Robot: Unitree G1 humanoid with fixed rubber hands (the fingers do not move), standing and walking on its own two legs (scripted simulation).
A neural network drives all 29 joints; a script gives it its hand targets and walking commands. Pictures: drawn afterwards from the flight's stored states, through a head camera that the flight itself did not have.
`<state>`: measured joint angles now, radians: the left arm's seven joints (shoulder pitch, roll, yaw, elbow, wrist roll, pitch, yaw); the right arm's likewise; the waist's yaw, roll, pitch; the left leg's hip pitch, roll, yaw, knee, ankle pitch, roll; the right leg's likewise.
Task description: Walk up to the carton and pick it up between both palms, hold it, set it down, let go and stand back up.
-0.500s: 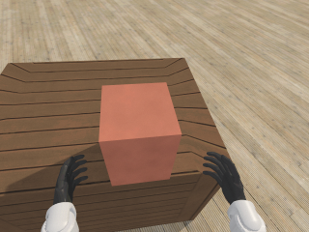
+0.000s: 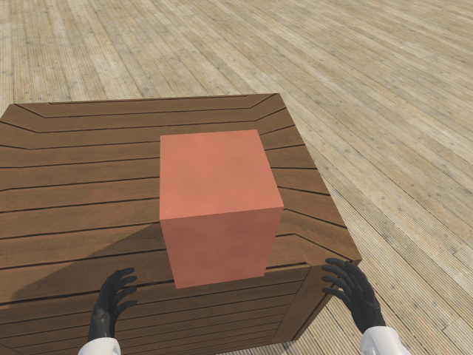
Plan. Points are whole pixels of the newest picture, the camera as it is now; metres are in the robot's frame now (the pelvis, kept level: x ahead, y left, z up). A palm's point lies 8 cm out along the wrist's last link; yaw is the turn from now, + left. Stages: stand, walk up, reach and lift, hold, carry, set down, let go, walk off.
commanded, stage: set down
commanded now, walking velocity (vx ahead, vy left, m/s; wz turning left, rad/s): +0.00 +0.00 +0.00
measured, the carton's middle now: (215, 210) +0.37 +0.05 +0.02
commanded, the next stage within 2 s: let go in 1.14 s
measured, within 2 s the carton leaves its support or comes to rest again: neither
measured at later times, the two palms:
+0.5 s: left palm (93, 336) +0.16 +0.23 -0.04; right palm (357, 325) +0.18 -0.20 -0.03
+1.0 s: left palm (86, 336) +0.16 +0.24 -0.05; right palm (339, 328) +0.19 -0.19 -0.08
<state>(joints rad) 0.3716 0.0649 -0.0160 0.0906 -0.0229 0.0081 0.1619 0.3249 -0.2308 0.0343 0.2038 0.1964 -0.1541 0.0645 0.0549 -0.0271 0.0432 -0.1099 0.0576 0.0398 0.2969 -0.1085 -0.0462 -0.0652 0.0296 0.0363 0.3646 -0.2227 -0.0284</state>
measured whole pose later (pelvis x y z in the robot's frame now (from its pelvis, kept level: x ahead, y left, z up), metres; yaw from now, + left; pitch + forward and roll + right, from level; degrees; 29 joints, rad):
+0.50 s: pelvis +0.02 +0.01 +0.00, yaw +1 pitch -5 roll +0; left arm 0.36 0.15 0.00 0.26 0.00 0.04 0.09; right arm 0.33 -0.21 0.02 0.38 0.10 -0.17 0.05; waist 0.04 -0.03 0.05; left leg -0.08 0.04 0.03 0.32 -0.15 -0.04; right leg -0.01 0.01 0.03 0.35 -0.24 -0.01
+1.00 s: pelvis +0.01 +0.01 +0.00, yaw +1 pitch -6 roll +1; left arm 0.23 0.21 -0.03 0.40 -0.02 0.11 -0.04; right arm 0.18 -0.16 -0.02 0.61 -0.05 -0.13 -0.02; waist 0.05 0.04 0.08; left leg -0.10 0.03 0.02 0.35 -0.15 -0.03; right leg -0.03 0.00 0.02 0.39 -0.26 -0.01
